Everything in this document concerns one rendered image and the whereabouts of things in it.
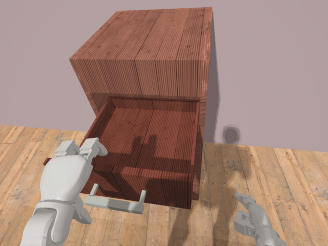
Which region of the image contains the cabinet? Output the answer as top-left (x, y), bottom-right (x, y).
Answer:
top-left (69, 7), bottom-right (212, 200)

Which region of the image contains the right robot hand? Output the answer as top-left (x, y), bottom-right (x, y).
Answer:
top-left (234, 193), bottom-right (273, 239)

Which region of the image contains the left robot forearm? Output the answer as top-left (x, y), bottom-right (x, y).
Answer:
top-left (20, 200), bottom-right (75, 246)

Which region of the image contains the handle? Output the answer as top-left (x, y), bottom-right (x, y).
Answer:
top-left (84, 183), bottom-right (146, 215)

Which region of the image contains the drawer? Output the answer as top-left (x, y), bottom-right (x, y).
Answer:
top-left (43, 96), bottom-right (200, 210)

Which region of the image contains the left robot hand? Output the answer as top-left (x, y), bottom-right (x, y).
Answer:
top-left (40, 137), bottom-right (108, 224)

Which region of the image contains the right robot forearm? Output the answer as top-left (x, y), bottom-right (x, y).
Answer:
top-left (255, 227), bottom-right (288, 246)

